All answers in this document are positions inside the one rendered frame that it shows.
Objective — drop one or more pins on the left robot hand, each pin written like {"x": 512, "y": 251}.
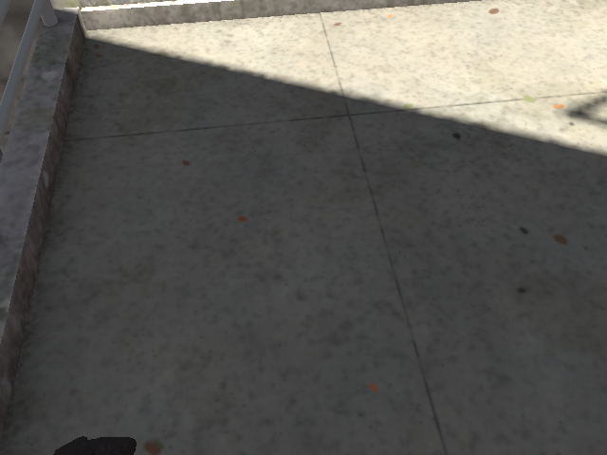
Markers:
{"x": 99, "y": 446}

